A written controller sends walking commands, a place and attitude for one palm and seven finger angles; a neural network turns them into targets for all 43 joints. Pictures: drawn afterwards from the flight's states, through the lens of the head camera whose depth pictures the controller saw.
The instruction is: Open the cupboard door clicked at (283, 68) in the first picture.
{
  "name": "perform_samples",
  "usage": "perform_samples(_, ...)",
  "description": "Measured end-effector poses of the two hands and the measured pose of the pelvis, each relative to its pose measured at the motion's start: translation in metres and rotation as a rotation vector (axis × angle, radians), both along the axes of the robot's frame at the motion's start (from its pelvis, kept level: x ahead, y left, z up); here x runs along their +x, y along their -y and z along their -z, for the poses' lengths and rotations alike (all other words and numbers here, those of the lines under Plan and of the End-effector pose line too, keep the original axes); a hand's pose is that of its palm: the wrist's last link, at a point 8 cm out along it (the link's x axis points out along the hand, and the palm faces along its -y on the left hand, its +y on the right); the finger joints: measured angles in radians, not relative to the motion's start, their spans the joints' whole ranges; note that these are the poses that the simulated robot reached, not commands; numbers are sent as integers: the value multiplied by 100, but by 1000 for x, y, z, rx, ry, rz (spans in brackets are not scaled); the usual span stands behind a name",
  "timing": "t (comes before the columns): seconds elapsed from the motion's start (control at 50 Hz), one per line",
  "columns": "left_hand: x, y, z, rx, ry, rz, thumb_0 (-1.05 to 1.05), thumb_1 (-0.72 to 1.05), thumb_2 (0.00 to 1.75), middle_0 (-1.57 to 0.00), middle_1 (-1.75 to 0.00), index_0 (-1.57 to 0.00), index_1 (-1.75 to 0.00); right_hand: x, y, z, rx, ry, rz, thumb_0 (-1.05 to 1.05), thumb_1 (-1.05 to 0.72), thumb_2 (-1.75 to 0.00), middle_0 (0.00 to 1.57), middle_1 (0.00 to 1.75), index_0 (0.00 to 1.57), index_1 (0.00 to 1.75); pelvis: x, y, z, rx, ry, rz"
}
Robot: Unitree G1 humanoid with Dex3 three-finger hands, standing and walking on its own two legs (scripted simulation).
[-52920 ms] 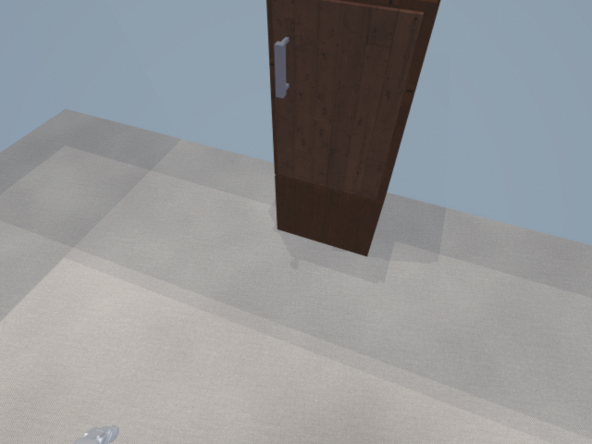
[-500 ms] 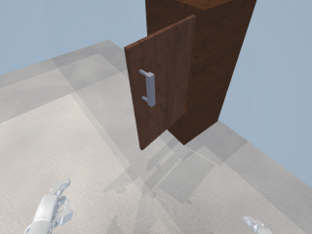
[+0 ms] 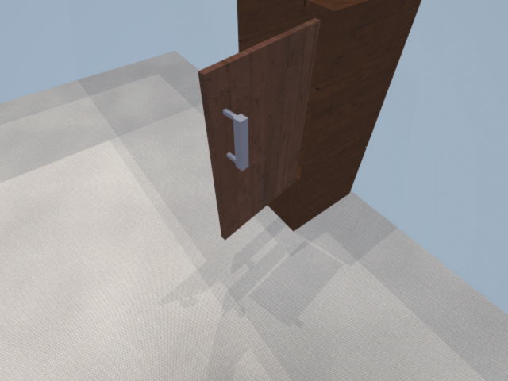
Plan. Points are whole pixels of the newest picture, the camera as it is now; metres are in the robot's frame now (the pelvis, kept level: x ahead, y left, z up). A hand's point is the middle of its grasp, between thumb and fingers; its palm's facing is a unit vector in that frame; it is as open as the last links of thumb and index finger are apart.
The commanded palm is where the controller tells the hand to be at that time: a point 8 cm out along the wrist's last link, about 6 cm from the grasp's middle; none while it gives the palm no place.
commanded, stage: let the arm hang, fingers relaxed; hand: left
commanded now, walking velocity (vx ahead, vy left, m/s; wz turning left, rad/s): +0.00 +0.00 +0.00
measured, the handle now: (235, 140) +0.61 +0.09 +0.01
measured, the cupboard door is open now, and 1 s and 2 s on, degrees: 99 99 99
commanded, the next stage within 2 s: look to check the result in 0.44 s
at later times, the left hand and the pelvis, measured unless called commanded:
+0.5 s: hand out of the picture +0.00 +0.16 -0.18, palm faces +0.05 -0.98 -0.17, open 7.3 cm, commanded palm none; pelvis +0.02 -0.01 +0.00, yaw -1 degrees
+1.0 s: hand out of the picture +0.02 +0.14 -0.17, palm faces +0.05 -0.98 -0.17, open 7.4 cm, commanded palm none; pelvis +0.03 -0.02 +0.00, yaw -1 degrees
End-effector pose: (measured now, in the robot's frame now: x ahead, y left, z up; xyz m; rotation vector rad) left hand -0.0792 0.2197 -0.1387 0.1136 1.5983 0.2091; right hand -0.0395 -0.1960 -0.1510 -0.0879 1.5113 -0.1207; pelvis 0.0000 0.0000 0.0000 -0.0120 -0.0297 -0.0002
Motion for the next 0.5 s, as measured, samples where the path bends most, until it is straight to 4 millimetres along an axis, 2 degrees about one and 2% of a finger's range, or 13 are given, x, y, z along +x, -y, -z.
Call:
perform_samples(0.12,34,10,6,-15,95,16,0,91,89,-20,-30,-20,-30,13,-7,3,19,45,8,0,-91,-89,20,30,20,30,3,1,0,5,3,5)
perform_samples(0.26,74,23,11,-45,193,39,0,91,89,-20,-30,-20,-30,21,1,0,-7,67,12,1,-92,-89,20,30,20,30,7,3,0,8,4,7)
perform_samples(0.36,79,20,11,-41,188,43,1,93,89,-20,-30,-20,-30,24,8,-3,-27,69,16,1,-91,-89,20,30,20,30,11,4,-1,9,1,9)
perform_samples(0.5,76,15,7,-25,160,37,1,92,89,-20,-30,-20,-30,28,14,-3,-34,51,6,0,-91,-89,20,30,20,30,15,6,-2,10,-3,9)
